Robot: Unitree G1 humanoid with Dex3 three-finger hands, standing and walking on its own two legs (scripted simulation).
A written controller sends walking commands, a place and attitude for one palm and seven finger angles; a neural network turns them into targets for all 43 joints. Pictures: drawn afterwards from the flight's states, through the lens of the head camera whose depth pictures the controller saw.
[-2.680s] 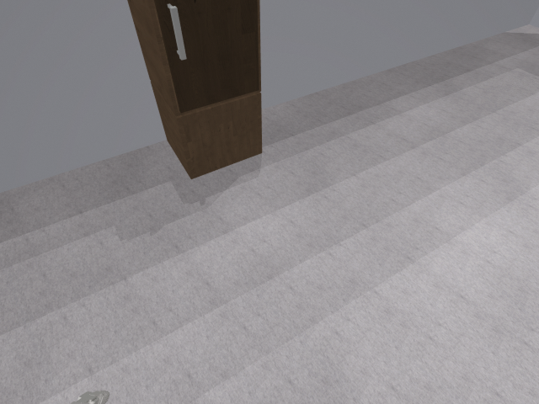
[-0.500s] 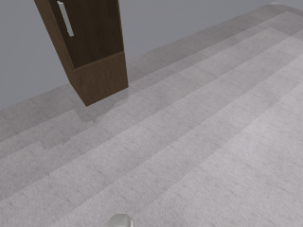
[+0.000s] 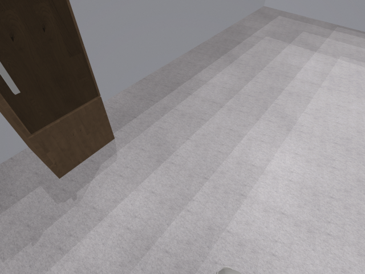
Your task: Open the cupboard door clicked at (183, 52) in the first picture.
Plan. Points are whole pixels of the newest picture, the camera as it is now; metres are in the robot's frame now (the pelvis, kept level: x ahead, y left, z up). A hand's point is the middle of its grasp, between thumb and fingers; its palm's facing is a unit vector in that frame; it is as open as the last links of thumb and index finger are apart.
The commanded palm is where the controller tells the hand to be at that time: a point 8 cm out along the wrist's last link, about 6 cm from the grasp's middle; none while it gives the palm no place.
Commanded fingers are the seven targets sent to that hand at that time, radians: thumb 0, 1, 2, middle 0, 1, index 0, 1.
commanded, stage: walk to a spot facing it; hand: left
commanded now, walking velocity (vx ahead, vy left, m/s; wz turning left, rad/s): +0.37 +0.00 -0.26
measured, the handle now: (1, 71) +0.78 +0.74 -0.01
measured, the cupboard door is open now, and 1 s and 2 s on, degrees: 0 0 0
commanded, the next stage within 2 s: turn to face it in 0.80 s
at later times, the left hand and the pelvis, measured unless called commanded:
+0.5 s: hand (116, 257) +0.20 +0.19 -0.20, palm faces -0.01 -0.99 -0.16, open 7.3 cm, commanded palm none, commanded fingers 0.00 0.90 0.90 -0.20 -0.30 -0.20 -0.30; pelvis +0.23 +0.01 -0.02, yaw -5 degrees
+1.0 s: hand (160, 146) +0.58 +0.11 -0.18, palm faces -0.33 -0.92 -0.22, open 7.3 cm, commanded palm none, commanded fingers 0.00 0.90 0.90 -0.20 -0.30 -0.20 -0.30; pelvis +0.41 -0.03 -0.02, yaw -18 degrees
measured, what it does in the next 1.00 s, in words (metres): walks ahead, turning right: right foot, then left foot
